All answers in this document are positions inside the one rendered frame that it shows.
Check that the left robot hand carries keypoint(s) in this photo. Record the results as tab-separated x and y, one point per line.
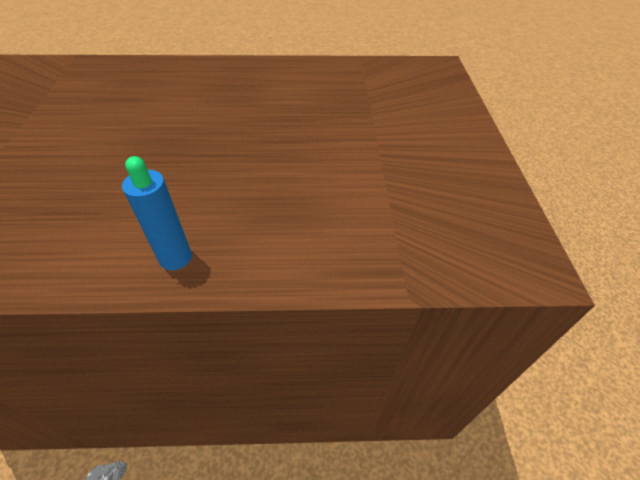
112	471

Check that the bottle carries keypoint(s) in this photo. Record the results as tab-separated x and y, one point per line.
152	205

